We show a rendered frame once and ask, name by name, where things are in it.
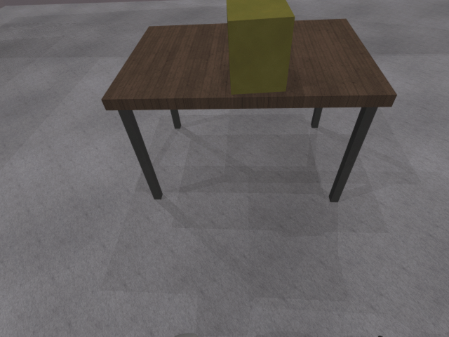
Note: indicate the table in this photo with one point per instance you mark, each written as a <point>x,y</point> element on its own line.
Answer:
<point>186,67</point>

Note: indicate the carton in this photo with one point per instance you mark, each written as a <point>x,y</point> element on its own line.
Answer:
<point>260,34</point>

